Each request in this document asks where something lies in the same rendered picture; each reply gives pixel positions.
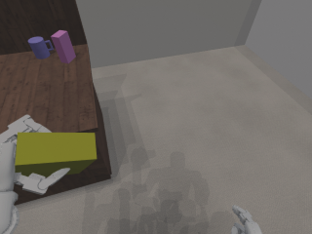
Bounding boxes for table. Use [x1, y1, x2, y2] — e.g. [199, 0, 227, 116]
[0, 0, 112, 206]

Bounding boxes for right robot hand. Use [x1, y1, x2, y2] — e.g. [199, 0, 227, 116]
[231, 205, 262, 234]

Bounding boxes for robot left forearm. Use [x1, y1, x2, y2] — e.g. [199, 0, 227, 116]
[0, 191, 20, 234]

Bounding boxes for sponge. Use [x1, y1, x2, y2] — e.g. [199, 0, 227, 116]
[15, 132, 98, 177]

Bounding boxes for left robot hand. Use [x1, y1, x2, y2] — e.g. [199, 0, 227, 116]
[0, 114, 70, 195]

